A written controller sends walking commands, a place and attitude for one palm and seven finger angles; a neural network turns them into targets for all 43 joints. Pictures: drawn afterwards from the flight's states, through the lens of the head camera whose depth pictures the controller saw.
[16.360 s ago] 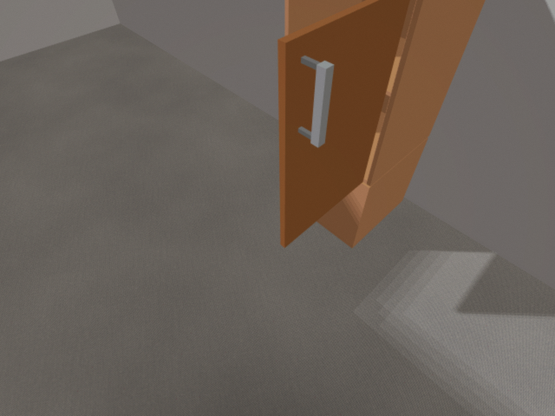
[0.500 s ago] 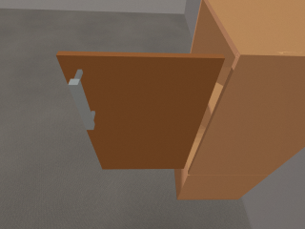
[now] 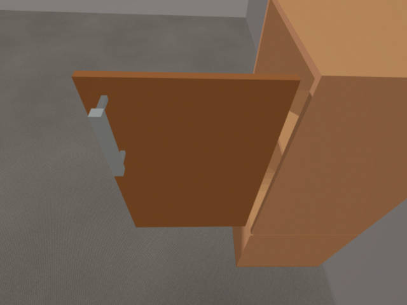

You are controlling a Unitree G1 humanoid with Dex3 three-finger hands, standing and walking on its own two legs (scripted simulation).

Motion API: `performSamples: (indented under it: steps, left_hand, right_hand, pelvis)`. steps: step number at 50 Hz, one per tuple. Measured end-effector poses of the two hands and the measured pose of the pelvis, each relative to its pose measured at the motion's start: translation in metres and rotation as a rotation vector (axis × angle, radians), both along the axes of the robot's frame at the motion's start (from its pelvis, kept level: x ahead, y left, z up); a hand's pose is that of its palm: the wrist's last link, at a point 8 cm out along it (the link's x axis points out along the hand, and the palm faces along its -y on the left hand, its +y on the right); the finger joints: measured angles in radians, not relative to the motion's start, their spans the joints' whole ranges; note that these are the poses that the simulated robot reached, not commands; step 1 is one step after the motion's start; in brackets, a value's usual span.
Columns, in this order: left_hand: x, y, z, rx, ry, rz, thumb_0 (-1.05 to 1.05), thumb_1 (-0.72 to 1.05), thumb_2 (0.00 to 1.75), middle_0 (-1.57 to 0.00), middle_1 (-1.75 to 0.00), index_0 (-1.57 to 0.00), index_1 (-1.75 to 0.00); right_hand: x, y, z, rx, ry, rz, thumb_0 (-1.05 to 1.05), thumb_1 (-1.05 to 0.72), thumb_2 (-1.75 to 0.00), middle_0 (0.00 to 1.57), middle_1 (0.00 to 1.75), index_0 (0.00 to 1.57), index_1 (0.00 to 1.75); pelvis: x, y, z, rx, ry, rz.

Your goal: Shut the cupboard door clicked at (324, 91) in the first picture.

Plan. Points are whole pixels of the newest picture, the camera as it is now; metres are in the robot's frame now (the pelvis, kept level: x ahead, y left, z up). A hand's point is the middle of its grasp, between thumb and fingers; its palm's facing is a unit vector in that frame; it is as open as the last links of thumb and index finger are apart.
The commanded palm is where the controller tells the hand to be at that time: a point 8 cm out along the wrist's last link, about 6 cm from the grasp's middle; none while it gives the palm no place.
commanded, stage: look again from close up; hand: left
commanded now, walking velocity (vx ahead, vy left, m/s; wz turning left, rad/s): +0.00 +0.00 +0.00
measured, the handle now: (111, 138) +0.38 +0.21 +0.13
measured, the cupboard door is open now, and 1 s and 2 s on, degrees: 91 91 91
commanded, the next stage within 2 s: shuffle to correct the standing spot in 0.28 s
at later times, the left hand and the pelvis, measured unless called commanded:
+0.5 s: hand out of the picture -0.01 +0.16 -0.18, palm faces +0.02 -0.98 -0.17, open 7.4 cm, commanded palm none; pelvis +0.00 -0.01 +0.00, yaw +0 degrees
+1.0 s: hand out of the picture -0.05 +0.15 -0.18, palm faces +0.02 -0.99 -0.17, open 7.4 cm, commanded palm none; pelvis -0.02 -0.01 +0.00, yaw +2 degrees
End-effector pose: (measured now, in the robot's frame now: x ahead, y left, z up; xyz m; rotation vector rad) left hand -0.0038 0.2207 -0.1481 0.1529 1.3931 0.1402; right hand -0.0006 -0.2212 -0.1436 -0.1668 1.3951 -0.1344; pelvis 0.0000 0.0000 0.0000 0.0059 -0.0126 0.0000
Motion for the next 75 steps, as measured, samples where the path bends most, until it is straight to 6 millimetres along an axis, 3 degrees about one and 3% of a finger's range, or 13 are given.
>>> performSamples:
  steps: [23, 39, 51, 57, 68, 75]
  left_hand:
    - [-0.013, -0.013, -0.001, -0.021, 0.026, 0.014, 0.01, 0.91, 0.90, -0.20, -0.30, -0.20, -0.30]
    - [-0.026, -0.008, 0.003, 0.022, -0.039, 0.021, 0.01, 0.91, 0.90, -0.20, -0.30, -0.20, -0.30]
    - [-0.046, -0.019, -0.003, -0.020, 0.036, 0.023, 0.01, 0.91, 0.90, -0.20, -0.30, -0.20, -0.30]
    - [-0.031, -0.010, 0.000, 0.016, 0.018, 0.033, 0.01, 0.91, 0.90, -0.20, -0.30, -0.20, -0.30]
    - [0.015, 0.006, 0.001, 0.048, -0.098, 0.018, 0.01, 0.91, 0.90, -0.20, -0.30, -0.20, -0.30]
    - [0.024, 0.011, 0.003, 0.043, -0.127, 0.002, 0.01, 0.91, 0.90, -0.20, -0.30, -0.20, -0.30]
  right_hand:
    - [-0.007, -0.002, 0.001, 0.002, 0.016, -0.010, 0.01, -0.92, -0.90, 0.20, 0.30, 0.20, 0.30]
    - [0.004, -0.021, 0.000, -0.002, -0.073, 0.024, 0.01, -0.93, -0.90, 0.20, 0.30, 0.20, 0.30]
    - [-0.018, -0.012, -0.004, 0.016, 0.004, 0.021, 0.00, -0.92, -0.90, 0.20, 0.30, 0.20, 0.30]
    - [-0.002, -0.010, -0.012, 0.018, -0.013, 0.011, 0.01, -0.92, -0.90, 0.20, 0.30, 0.20, 0.30]
    - [0.050, -0.011, -0.009, -0.002, -0.129, 0.037, 0.01, -0.92, -0.90, 0.20, 0.30, 0.20, 0.30]
    - [0.065, -0.006, -0.002, -0.001, -0.174, 0.052, 0.01, -0.91, -0.90, 0.20, 0.30, 0.20, 0.30]
  pelvis:
    - [-0.001, -0.005, 0.001, 0.001, 0.002, 0.003]
    - [-0.031, -0.015, -0.002, 0.002, -0.006, 0.025]
    - [-0.021, -0.013, -0.005, -0.003, 0.015, 0.035]
    - [-0.011, -0.009, -0.009, -0.009, 0.025, 0.037]
    - [-0.006, -0.004, -0.010, -0.004, 0.002, 0.028]
    - [-0.010, 0.000, -0.008, -0.003, -0.004, 0.021]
